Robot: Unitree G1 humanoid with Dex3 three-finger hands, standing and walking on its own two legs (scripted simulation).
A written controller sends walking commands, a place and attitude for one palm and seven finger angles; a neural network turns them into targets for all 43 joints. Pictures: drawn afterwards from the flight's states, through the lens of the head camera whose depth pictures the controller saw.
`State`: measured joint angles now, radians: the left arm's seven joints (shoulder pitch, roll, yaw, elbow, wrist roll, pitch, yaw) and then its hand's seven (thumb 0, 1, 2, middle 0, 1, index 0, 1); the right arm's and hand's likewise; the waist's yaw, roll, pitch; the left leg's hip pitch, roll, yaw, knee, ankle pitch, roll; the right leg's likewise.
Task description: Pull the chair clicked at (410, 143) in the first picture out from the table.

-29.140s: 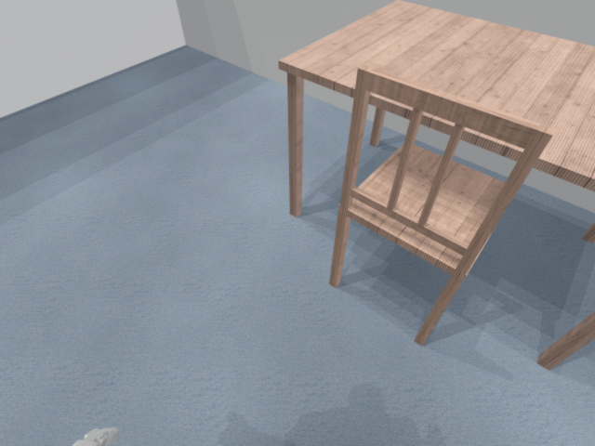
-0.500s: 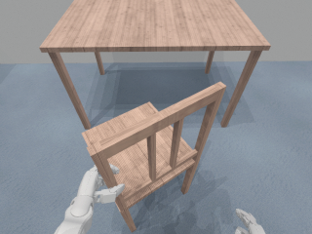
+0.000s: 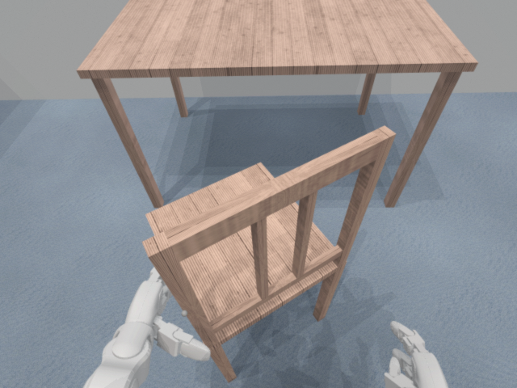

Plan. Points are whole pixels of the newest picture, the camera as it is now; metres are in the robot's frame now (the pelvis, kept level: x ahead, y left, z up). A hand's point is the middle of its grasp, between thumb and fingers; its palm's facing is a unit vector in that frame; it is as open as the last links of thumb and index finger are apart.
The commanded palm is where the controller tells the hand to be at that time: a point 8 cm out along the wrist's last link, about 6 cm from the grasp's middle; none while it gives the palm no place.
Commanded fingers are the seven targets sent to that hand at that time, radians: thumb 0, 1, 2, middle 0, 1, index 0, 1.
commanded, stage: open the thumb and straighten the fingers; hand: left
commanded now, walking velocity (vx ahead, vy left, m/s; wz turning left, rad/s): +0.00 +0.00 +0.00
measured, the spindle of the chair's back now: (260, 262) +0.34 +0.01 -0.05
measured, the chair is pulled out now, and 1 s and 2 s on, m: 0.46 0.46 0.46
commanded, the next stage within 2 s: draw the fingers out of the gap in 0.04 s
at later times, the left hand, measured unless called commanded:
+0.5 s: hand (174, 363) +0.18 +0.13 -0.03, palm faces -0.03 -0.98 -0.20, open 17.5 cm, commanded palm +0.15 +0.18 -0.01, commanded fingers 0.00 -0.55 0.20 0.00 0.00 0.00 0.00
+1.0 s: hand out of the picture +0.11 +0.14 -0.03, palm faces -0.02 -0.98 -0.18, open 17.5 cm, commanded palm +0.07 +0.19 -0.01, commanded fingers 0.00 -0.55 0.20 0.00 0.00 0.00 0.00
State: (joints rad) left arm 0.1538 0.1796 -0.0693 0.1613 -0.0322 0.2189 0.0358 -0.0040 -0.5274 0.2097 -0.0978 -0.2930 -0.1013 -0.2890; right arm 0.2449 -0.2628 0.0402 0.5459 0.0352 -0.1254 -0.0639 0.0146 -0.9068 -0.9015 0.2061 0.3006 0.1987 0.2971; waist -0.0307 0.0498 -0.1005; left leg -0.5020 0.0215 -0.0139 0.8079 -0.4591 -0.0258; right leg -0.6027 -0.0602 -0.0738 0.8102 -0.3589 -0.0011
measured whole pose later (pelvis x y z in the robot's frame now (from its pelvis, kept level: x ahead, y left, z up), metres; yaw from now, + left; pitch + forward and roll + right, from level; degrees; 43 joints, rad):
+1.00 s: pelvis -0.02 +0.00 -0.02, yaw +1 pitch +9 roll -1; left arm 0.73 0.20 -0.12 -0.28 0.00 0.18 0.01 -0.01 -0.54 0.21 0.00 0.00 0.00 0.00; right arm 0.28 -0.23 0.02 0.47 0.04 -0.20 -0.11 0.02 -0.91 -0.90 0.21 0.30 0.20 0.30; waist -0.01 0.05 -0.16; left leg -0.61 0.02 -0.04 0.98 -0.52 -0.03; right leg -0.69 -0.07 -0.09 0.95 -0.41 0.00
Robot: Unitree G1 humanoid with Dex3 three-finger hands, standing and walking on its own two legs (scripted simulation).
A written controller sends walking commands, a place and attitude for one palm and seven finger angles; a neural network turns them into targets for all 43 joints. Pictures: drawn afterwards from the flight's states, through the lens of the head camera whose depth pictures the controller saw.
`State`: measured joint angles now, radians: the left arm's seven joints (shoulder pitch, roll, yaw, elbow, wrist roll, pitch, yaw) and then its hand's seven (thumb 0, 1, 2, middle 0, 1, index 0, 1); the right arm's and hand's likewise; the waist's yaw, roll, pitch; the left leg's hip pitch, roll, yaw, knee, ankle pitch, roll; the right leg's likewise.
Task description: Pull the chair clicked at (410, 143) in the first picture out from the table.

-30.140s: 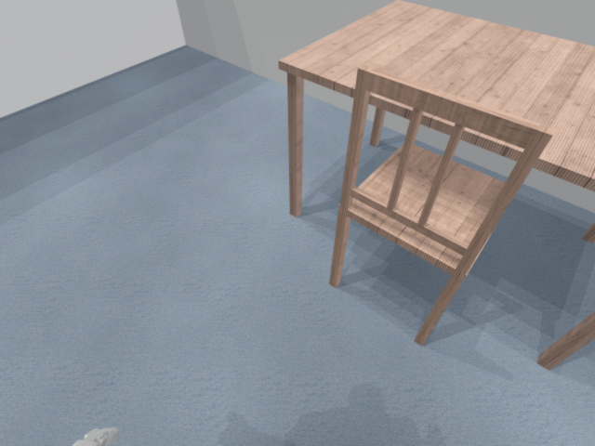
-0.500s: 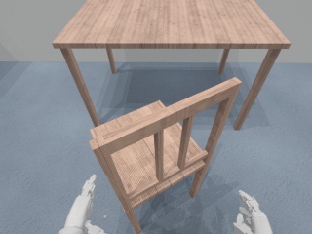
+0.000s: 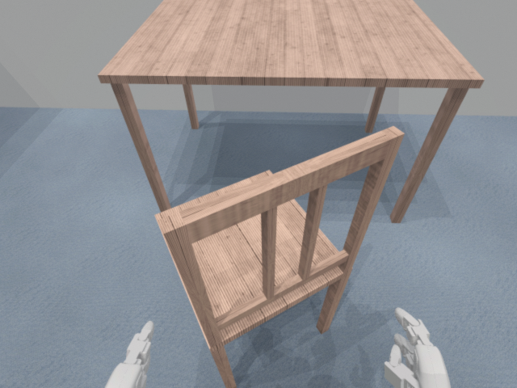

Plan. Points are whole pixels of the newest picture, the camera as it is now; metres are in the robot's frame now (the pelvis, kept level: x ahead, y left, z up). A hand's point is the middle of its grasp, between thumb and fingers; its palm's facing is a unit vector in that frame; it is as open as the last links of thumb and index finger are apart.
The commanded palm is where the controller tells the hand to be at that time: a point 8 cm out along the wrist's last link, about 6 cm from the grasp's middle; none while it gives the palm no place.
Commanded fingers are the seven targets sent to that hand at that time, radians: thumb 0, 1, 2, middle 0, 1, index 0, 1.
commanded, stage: draw the hand back to the body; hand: left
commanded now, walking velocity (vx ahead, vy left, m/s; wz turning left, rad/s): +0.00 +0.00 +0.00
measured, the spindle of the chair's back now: (268, 257) +0.36 +0.00 -0.03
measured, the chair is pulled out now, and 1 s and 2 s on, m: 0.46 0.46 0.46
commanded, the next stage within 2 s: step back with the hand held close in 1.60 s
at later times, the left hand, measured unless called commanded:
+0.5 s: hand (122, 367) +0.14 +0.17 +0.08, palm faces +0.00 -1.00 -0.09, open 17.5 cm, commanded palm +0.11 +0.24 +0.10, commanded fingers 0.00 -0.37 0.29 -0.03 -0.04 -0.03 -0.04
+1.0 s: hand (43, 285) +0.20 +0.24 +0.17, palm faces +0.36 -0.83 -0.43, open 12.6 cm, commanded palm +0.16 +0.29 +0.19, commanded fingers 0.00 0.54 0.73 -0.15 -0.22 -0.15 -0.22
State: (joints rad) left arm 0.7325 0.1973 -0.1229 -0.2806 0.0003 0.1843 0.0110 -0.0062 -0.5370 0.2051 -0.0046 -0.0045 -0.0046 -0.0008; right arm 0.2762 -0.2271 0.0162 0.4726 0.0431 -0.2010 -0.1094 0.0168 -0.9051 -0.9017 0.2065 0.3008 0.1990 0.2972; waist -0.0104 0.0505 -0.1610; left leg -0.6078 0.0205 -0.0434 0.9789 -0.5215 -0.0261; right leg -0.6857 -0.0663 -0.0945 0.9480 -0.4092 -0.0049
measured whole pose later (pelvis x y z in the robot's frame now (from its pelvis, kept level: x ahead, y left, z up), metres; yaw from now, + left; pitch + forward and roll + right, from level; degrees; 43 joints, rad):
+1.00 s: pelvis +0.03 +0.01 +0.05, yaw -1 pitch -3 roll -1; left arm 0.60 0.33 0.20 -0.44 -0.02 -0.04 0.16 0.00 0.19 0.56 -0.11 -0.16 -0.11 -0.15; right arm 0.21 -0.21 0.03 0.64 0.02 -0.20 -0.10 0.02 -0.91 -0.90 0.21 0.30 0.20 0.30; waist 0.06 0.07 -0.01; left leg -0.14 0.02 -0.01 0.58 -0.39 -0.01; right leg -0.23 -0.05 -0.08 0.58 -0.29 0.02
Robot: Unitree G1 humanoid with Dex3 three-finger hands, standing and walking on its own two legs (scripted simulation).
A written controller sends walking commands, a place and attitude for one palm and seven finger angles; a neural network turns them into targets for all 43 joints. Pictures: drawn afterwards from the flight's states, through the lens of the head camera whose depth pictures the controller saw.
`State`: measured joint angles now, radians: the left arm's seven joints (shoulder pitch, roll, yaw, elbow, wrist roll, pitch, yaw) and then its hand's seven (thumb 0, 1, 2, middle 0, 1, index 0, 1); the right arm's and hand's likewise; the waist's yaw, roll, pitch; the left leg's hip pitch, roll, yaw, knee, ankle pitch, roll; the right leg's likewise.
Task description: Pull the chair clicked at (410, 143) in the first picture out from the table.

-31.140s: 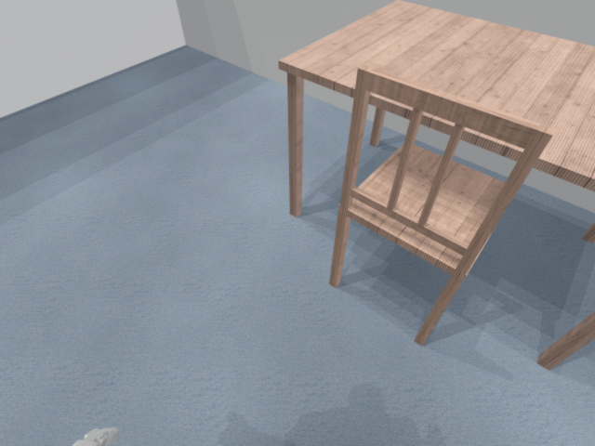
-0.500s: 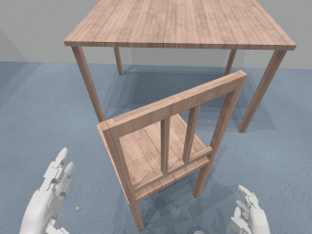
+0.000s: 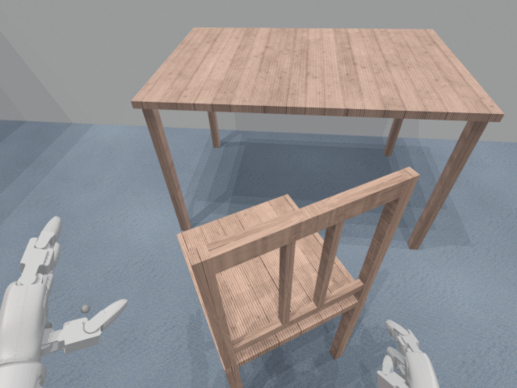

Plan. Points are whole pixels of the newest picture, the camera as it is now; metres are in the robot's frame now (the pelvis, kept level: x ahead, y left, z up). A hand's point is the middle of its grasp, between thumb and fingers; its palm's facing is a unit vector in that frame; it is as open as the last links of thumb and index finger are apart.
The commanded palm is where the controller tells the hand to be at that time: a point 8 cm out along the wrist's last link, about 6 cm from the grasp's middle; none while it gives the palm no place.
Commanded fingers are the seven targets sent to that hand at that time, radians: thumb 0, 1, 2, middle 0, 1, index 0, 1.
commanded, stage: draw the hand back to the body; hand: left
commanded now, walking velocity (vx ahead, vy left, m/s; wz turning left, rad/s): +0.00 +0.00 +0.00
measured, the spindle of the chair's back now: (285, 285) +0.33 +0.00 -0.07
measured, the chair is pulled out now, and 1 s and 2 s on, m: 0.46 0.46 0.46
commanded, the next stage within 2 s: step back with the hand held close in 0.60 s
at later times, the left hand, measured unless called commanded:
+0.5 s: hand (80, 260) +0.21 +0.25 +0.16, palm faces +0.41 -0.79 -0.45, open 7.6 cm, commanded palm +0.16 +0.29 +0.18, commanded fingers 0.00 0.90 0.90 -0.20 -0.30 -0.20 -0.30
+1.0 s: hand (73, 269) +0.20 +0.25 +0.17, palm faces +0.32 -0.78 -0.53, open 7.4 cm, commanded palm +0.14 +0.29 +0.19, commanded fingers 0.00 0.90 0.90 -0.20 -0.30 -0.20 -0.30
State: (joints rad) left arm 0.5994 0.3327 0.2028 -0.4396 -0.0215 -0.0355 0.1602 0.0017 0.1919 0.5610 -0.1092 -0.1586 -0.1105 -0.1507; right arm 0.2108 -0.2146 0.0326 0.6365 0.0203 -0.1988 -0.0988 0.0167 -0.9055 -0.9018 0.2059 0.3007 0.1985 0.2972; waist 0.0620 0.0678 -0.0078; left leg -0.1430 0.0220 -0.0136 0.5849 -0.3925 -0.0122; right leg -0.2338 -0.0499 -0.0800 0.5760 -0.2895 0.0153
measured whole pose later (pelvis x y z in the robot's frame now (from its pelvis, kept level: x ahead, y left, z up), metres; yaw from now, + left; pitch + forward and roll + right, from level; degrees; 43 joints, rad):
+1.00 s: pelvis -0.02 +0.00 +0.01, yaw -3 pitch +0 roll +0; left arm 0.56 0.40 0.37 -0.47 -0.03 -0.12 0.13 0.02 0.89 0.90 -0.21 -0.31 -0.21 -0.30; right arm 0.15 -0.23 0.00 0.60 0.01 -0.08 -0.08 0.01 -0.91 -0.90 0.21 0.30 0.20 0.30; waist 0.01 0.05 0.03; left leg -0.14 0.02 0.05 0.42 -0.28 -0.01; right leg -0.26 -0.04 -0.02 0.44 -0.17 0.02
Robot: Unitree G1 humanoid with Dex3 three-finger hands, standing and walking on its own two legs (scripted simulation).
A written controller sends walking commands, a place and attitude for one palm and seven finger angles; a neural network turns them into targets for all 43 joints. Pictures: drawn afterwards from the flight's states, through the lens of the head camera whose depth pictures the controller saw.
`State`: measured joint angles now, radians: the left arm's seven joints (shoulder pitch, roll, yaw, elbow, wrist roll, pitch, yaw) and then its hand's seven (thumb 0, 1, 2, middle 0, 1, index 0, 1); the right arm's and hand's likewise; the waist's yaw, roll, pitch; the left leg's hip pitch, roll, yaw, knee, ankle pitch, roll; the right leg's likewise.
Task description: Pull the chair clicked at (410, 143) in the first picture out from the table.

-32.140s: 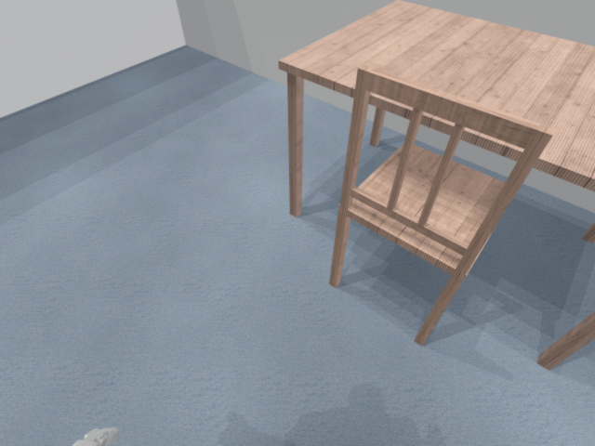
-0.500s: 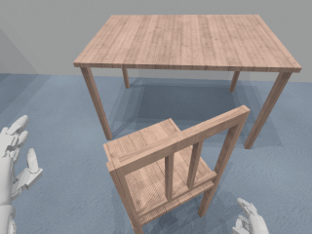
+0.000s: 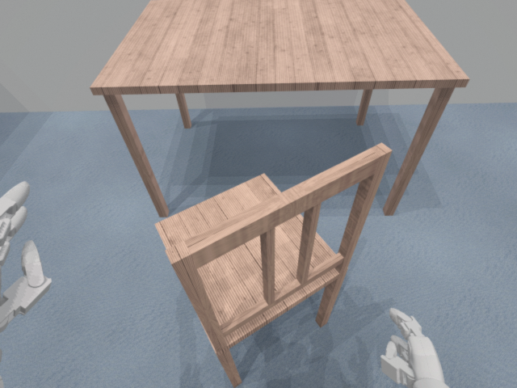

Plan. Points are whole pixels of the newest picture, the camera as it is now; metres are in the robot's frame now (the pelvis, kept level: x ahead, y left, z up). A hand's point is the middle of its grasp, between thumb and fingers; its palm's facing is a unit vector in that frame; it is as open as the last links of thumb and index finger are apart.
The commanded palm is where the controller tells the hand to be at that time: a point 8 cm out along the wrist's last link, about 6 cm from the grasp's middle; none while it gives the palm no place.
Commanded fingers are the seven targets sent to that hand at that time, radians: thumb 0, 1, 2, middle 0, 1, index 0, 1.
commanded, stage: step back with the hand held close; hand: left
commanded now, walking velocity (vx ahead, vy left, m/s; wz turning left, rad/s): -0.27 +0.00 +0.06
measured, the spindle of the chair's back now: (268, 269) +0.35 +0.02 -0.08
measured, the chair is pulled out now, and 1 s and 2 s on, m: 0.46 0.46 0.46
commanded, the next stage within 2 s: stop stepping back and stand still in 1.68 s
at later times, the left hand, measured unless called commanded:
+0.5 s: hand out of the picture +0.13 +0.27 +0.16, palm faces +0.46 -0.73 -0.50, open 7.4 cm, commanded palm +0.06 +0.31 +0.17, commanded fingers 0.00 0.90 0.90 -0.20 -0.30 -0.20 -0.30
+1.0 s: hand out of the picture +0.12 +0.28 +0.16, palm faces +0.49 -0.68 -0.55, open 7.4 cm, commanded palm +0.05 +0.31 +0.17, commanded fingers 0.00 0.90 0.90 -0.20 -0.30 -0.20 -0.30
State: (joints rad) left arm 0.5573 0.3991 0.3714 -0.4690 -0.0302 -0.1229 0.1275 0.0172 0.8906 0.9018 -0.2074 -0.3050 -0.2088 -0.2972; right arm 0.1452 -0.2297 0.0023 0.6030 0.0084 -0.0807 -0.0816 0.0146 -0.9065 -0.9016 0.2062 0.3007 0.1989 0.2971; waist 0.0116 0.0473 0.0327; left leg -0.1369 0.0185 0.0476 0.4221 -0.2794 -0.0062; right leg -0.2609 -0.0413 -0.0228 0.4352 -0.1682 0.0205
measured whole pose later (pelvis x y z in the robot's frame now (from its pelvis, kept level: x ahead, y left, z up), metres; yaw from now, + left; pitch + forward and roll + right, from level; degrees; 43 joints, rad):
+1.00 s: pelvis -0.07 +0.00 -0.02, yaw +4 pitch +0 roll +0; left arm 0.52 0.47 0.49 -0.55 0.04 -0.24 0.17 0.02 0.88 0.90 -0.21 -0.31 -0.21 -0.30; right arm 0.20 -0.19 -0.02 0.61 0.00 -0.18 -0.09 0.01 -0.91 -0.90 0.21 0.30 0.20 0.30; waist 0.00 -0.04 0.05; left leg -0.41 0.00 -0.01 0.70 -0.30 0.01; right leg -0.46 -0.03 0.01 0.63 -0.16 0.03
